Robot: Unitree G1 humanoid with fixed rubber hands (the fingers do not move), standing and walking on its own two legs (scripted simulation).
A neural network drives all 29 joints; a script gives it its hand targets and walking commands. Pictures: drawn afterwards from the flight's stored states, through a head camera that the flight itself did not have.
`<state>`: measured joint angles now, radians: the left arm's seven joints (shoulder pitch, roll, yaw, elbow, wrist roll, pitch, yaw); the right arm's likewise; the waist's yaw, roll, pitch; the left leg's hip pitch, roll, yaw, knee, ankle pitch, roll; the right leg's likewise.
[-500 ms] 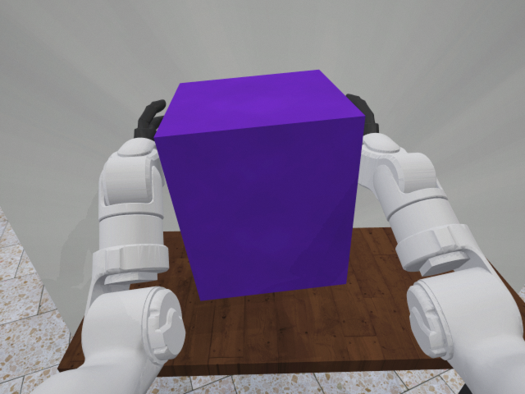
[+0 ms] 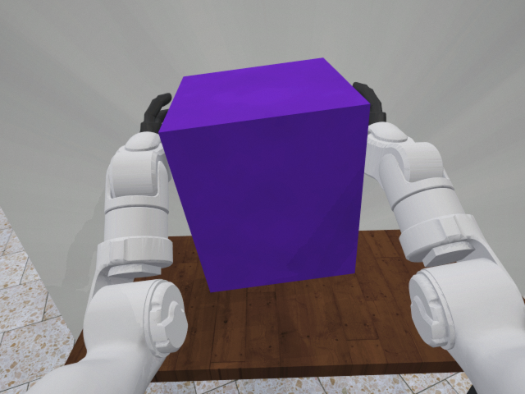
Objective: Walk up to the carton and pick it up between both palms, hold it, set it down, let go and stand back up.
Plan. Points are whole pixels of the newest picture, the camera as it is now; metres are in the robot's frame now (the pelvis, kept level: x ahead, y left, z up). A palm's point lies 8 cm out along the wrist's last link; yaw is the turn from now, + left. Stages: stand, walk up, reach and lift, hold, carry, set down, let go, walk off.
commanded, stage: hold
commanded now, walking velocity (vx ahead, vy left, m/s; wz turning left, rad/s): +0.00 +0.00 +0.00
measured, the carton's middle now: (267, 173) +0.36 -0.01 +0.26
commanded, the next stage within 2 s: none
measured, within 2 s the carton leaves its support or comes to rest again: neither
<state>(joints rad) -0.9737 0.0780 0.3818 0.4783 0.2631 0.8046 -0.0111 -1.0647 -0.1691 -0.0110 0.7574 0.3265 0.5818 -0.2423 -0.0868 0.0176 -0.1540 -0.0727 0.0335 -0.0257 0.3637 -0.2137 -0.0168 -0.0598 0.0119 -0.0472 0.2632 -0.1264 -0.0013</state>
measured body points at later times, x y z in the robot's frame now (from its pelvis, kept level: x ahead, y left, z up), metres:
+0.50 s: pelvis +0.00 +0.01 +0.00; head -0.09 +0.02 +0.44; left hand +0.38 +0.16 +0.29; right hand +0.38 -0.15 +0.30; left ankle +0.00 +0.13 -0.75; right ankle +0.02 -0.12 -0.75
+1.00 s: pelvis +0.00 +0.00 +0.00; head -0.09 +0.01 +0.44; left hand +0.39 +0.16 +0.29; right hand +0.38 -0.15 +0.30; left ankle +0.00 +0.13 -0.75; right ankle +0.02 -0.12 -0.75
